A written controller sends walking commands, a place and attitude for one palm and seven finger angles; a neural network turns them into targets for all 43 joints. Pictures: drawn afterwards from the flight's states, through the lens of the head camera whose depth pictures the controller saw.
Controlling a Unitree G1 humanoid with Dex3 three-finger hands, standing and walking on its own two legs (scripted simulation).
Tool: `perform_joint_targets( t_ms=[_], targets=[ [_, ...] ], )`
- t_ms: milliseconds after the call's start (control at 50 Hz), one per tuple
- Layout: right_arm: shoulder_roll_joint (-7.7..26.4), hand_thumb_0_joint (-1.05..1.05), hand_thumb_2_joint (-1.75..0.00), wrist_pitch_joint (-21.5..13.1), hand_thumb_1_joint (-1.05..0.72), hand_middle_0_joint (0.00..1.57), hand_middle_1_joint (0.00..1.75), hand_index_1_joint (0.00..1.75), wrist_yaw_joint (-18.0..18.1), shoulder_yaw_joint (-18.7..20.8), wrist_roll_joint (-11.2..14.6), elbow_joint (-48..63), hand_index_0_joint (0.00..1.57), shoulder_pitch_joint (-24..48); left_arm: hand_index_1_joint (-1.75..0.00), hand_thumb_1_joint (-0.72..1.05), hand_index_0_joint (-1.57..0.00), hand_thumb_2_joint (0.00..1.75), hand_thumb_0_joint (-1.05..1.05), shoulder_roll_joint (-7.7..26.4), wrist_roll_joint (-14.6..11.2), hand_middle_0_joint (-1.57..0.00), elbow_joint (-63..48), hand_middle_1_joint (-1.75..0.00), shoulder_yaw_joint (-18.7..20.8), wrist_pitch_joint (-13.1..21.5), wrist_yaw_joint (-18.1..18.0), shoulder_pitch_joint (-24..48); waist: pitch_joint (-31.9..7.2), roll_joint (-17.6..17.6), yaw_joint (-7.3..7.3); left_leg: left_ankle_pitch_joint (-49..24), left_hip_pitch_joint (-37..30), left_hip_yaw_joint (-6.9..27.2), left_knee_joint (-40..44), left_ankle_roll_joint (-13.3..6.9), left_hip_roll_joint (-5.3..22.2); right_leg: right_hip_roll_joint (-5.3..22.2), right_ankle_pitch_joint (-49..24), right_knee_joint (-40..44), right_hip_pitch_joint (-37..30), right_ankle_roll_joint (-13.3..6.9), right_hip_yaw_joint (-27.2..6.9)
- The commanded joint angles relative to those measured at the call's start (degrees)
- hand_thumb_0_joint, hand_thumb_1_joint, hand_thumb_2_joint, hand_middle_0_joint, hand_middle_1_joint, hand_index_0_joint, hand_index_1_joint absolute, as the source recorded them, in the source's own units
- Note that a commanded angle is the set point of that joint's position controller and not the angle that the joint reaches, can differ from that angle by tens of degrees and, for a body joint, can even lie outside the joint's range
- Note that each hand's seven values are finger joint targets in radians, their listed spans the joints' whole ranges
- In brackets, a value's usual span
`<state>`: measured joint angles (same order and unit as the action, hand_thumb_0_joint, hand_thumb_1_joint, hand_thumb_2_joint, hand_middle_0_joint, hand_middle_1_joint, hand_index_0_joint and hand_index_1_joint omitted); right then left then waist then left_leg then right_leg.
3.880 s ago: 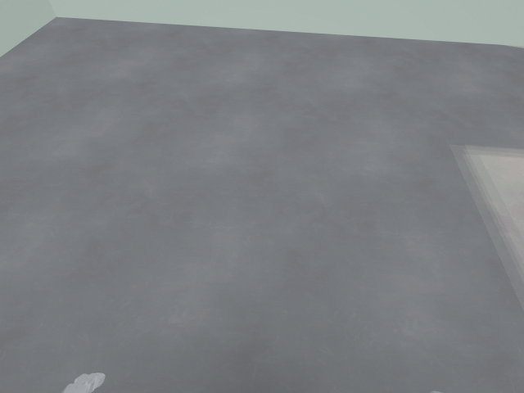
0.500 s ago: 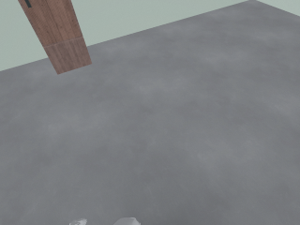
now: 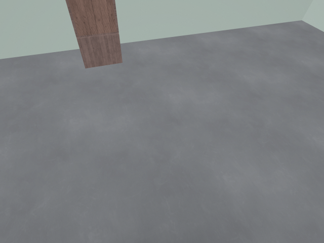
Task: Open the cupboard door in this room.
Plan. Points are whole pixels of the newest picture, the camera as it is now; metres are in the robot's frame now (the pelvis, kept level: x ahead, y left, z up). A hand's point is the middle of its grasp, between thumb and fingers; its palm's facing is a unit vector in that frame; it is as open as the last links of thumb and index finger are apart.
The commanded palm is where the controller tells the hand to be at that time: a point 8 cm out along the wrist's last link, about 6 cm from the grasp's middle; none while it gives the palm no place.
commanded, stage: stand and wait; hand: left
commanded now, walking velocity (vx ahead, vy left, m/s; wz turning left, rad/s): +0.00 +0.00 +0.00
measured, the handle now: out of the picture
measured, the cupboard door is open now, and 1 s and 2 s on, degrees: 0 0 0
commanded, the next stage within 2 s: turn or walk to find it in 0.64 s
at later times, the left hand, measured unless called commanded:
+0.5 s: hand out of the picture -0.02 +0.14 -0.17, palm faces +0.01 -0.98 -0.18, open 7.4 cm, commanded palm none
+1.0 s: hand out of the picture -0.04 +0.15 -0.18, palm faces +0.10 -0.98 -0.18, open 7.4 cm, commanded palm none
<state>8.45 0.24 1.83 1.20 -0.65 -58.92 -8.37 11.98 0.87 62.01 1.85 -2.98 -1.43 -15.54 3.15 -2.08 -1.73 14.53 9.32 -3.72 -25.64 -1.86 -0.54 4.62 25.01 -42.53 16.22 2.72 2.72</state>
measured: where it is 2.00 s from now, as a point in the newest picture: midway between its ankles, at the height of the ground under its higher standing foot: outside the picture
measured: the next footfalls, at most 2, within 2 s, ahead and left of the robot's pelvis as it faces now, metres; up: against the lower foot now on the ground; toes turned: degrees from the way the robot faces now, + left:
right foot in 0.08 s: +0.03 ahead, -0.13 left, +0.00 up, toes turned -5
right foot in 1.92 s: +0.06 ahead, -0.15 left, +0.00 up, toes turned +17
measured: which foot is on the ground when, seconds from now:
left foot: down 0.00-1.00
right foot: up 0.00-0.06, down 0.08-1.00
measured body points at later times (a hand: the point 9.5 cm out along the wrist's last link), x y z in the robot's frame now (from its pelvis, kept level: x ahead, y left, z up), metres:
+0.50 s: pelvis -0.02 -0.02 +0.00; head -0.02 -0.03 +0.45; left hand -0.02 +0.19 -0.16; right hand -0.08 -0.23 -0.16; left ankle -0.01 +0.10 -0.74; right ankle -0.01 -0.13 -0.74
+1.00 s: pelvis -0.03 -0.02 -0.01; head -0.02 -0.02 +0.44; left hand -0.05 +0.20 -0.17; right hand -0.03 -0.23 -0.17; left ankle -0.01 +0.10 -0.74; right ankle -0.01 -0.13 -0.74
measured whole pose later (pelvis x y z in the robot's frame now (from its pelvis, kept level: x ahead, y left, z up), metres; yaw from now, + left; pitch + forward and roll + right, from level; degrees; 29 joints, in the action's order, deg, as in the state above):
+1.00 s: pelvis -0.03 -0.02 -0.01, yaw +2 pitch +0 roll +0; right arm 7.0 1.4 1.2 1.9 -0.9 -62.2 -17.1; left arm 7.1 1.2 62.4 2.0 -1.4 -2.1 -16.9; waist 1.5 0.2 0.1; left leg 13.5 17.1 -0.9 -30.6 -0.3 0.3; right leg 3.0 14.6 -30.7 16.1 0.0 6.3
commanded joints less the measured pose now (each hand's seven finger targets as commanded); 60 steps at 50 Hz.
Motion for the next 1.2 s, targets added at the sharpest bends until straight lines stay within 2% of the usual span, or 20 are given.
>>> perform_joint_targets(
  t_ms=[0,20,40,60,80,100,140,180,300,400,620,680,820,920,1040,1080,1100,1140,1160,1180],
  targets=[
    [9.5,0.0,-0.9,-0.7,-0.9,0.2,0.3,0.3,0.3,2.0,0.1,-0.4,0.2,-3.5,-0.3,0.9,-0.2,0.9,0.0,1.7,0.0,-0.2,-0.8,-0.3,-0.6,2.1,-0.2,-3.8,-3.2,7.5,0.82,-21.9,-1.4,8.8,5.3,-4.7,12.1,-0.2,-9.3,14.8,-5.0,0.0,0.5],
    [8.4,0.0,-0.9,-0.8,-0.9,0.2,0.3,0.3,0.2,1.7,0.3,-0.6,0.2,-3.5,-0.3,0.9,-0.2,0.9,0.0,2.3,0.1,-0.2,-0.1,-0.3,-0.6,2.6,-0.4,-5.3,-3.5,5.0,0.13,-17.3,0.3,7.7,3.4,-2.7,10.3,0.8,-15.2,20.8,-8.2,-0.2,-0.6],
    [6.8,0.0,-0.9,-0.9,-0.9,0.2,0.3,0.3,0.0,1.4,0.6,-0.8,0.2,-3.6,-0.3,0.9,-0.2,0.9,0.0,3.6,0.2,-0.2,0.3,-0.3,-0.7,3.1,-0.6,-5.1,-2.6,2.1,0.93,-12.2,1.8,6.2,2.3,-0.5,7.8,3.7,-20.3,22.8,-8.8,-1.5,-4.7],
    [5.7,0.0,-0.9,-0.8,-0.9,0.2,0.3,0.3,-0.3,1.1,0.7,-0.8,0.2,-4.4,-0.3,0.9,-0.2,0.9,0.0,4.7,0.2,-0.2,0.0,-0.3,-0.9,3.4,-0.7,-4.1,-2.0,0.5,1.84,-7.5,1.8,5.3,3.1,0.5,6.1,6.0,-22.4,22.6,-7.7,-2.7,-6.3],
    [5.7,0.0,-0.9,-0.3,-0.9,0.2,0.3,0.3,-0.4,1.0,0.4,-1.4,0.2,-4.3,-0.3,0.9,-0.2,0.9,0.0,5.2,0.1,-0.2,0.2,-0.3,-0.7,3.7,-0.5,-2.6,-0.9,-5.7,2.26,-4.0,0.6,4.0,3.0,1.4,4.8,6.0,-19.5,23.1,-3.8,-3.6,-7.3],
    [5.4,0.0,-0.9,0.0,-0.9,0.2,0.3,0.3,-0.4,1.2,0.2,-1.9,0.2,-5.3,-0.3,0.9,-0.2,0.9,0.0,4.8,0.2,-0.2,0.1,-0.3,-0.7,3.7,-0.5,-1.7,0.9,-9.2,2.63,-2.5,-0.4,3.4,2.7,1.6,4.5,5.9,-15.7,24.5,-1.0,-4.1,-7.3],
    [5.3,0.0,-0.9,-0.2,-0.9,0.2,0.3,0.3,-0.4,0.7,0.0,-3.4,0.2,-6.9,-0.3,0.9,-0.2,0.9,0.0,3.5,0.0,-0.2,0.1,-0.3,-1.0,3.6,-0.5,-1.1,2.4,-4.3,2.7,-4.1,-1.7,4.0,4.9,1.1,5.4,4.3,-10.8,25.1,1.2,-3.9,-6.7],
    [5.4,0.0,-0.9,-0.7,-0.9,0.2,0.3,0.3,-0.4,0.3,0.0,-4.3,0.2,-7.5,-0.3,0.9,-0.2,0.9,0.0,3.2,-0.2,-0.2,0.5,-0.3,-1.1,3.5,-0.5,-1.7,2.0,-0.3,2.05,-5.2,-0.5,4.7,6.6,0.8,6.0,3.0,-11.6,24.4,-1.2,-3.3,-5.6],
    [4.9,0.0,-0.9,-0.9,-0.9,0.2,0.3,0.3,-0.1,-0.1,0.1,-6.0,0.2,-10.2,-0.3,0.9,-0.2,0.9,0.0,2.4,-0.5,-0.2,1.6,-0.3,-1.1,3.3,-0.7,-3.2,2.0,2.3,1.47,-3.6,1.4,4.6,7.5,1.0,6.2,2.3,-12.0,24.7,-3.8,-3.4,-5.1],
    [3.9,0.0,-0.9,-0.8,-0.9,0.2,0.3,0.3,0.0,-0.2,0.0,-7.0,0.2,-13.0,-0.3,0.9,-0.2,0.9,0.0,1.7,-0.6,-0.2,2.0,-0.3,-1.0,3.4,-0.8,-3.6,1.8,1.1,1.55,-2.5,2.0,4.4,7.4,1.0,6.2,2.2,-10.4,25.0,-3.8,-3.7,-5.1],
    [2.3,0.0,-0.9,-0.8,-0.9,0.2,0.3,0.3,0.2,0.1,0.0,-7.5,0.2,-15.7,-0.3,0.9,-0.2,0.9,0.0,-0.1,-0.4,-0.2,2.5,-0.3,-1.0,3.3,-0.9,-5.3,3.1,1.9,1.67,1.2,3.6,4.6,7.4,0.7,6.2,1.4,-7.4,24.6,-1.0,-3.7,-5.4],
    [2.7,0.0,-0.9,-0.5,-0.9,0.2,0.3,0.3,0.0,0.3,-0.1,-6.7,0.2,-15.1,-0.3,0.9,-0.2,0.9,0.0,0.3,-0.3,-0.2,1.7,-0.3,-0.4,3.0,-1.1,-5.2,3.8,2.4,1.52,2.0,6.4,5.6,6.6,0.5,6.2,1.8,-6.4,22.6,-0.6,-3.4,-4.1],
    [2.4,0.0,-0.9,-0.1,-0.9,0.2,0.3,0.3,-0.2,1.0,-0.4,-4.6,0.2,-14.6,-0.3,0.9,-0.2,0.9,0.0,0.0,0.1,-0.2,0.1,-0.3,0.1,3.0,-1.1,-5.1,1.9,1.6,1.89,3.5,7.8,6.8,4.0,0.0,5.7,2.3,-3.0,21.6,1.5,-3.6,-4.1],
    [4.0,0.0,-0.9,0.4,-0.9,0.2,0.3,0.3,-0.5,1.5,-0.4,-2.0,0.2,-12.1,-0.3,0.9,-0.2,0.9,0.0,1.5,0.2,-0.2,-1.8,-0.3,1.1,2.6,-1.0,-4.0,1.8,2.1,1.66,2.8,10.9,8.2,1.9,-0.2,5.6,3.4,-2.4,19.7,1.7,-3.5,-3.0],
    [4.8,0.0,-0.9,0.8,-0.9,0.2,0.3,0.3,-1.0,2.0,-0.7,1.5,0.2,-10.7,-0.3,0.9,-0.2,0.9,0.0,3.9,0.5,-0.2,-4.8,-0.3,2.3,2.3,-0.9,-2.2,-0.8,-1.2,1.99,1.2,12.0,7.3,-4.3,0.2,3.8,7.5,-0.7,19.9,2.1,-5.2,-3.5],
    [4.9,0.0,-0.9,0.6,-0.9,0.2,0.3,0.3,-1.0,1.9,-0.7,1.7,0.2,-11.0,-0.3,0.9,-0.2,0.9,0.0,3.7,0.4,-0.2,-5.2,-0.3,2.1,2.4,-0.8,-1.1,-2.2,0.9,2.41,-1.0,10.2,8.7,-3.1,0.0,4.3,6.5,-2.2,18.1,2.1,-4.8,-2.2],
    [5.5,0.0,-0.9,0.4,-0.9,0.2,0.3,0.3,-0.9,1.8,-0.7,1.8,0.2,-10.9,-0.3,0.9,-0.2,0.9,0.0,3.0,0.3,-0.2,-5.2,-0.3,1.8,2.3,-0.8,-1.1,-2.9,3.3,2.37,-2.1,9.5,10.6,-1.2,-0.5,5.5,4.8,-3.6,16.1,1.9,-4.0,-0.7],
    [7.6,0.0,-0.9,-0.3,-0.9,0.2,0.3,0.3,-0.7,1.9,-0.7,1.9,0.2,-9.8,-0.3,0.9,-0.2,0.9,0.0,1.4,0.2,-0.2,-5.0,-0.3,1.3,2.4,-0.8,-1.8,-3.8,10.2,1.74,-3.9,8.8,17.6,5.8,-2.5,9.9,0.4,-7.8,10.2,0.0,-1.8,3.0],
    [8.6,0.0,-0.9,-0.5,-0.9,0.2,0.3,0.3,-0.4,2.0,-0.5,2.0,0.2,-8.7,-0.3,0.9,-0.2,0.9,0.0,1.0,0.2,-0.2,-4.6,-0.3,1.0,2.5,-0.8,-2.2,-4.0,12.0,1.25,-5.9,8.5,20.1,7.7,-3.8,11.3,-0.8,-8.2,8.7,-1.2,-1.4,3.0],
    [8.9,0.0,-0.9,-0.8,-0.9,0.2,0.3,0.3,-0.2,1.9,-0.3,1.9,0.2,-8.0,-0.3,0.9,-0.2,0.9,0.0,1.0,0.2,-0.2,-4.1,-0.3,0.7,2.7,-0.7,-2.8,-4.7,11.4,0.78,-9.6,7.4,20.2,7.5,-4.5,11.6,-0.8,-8.4,9.3,-2.2,-1.4,2.3]
  ],
)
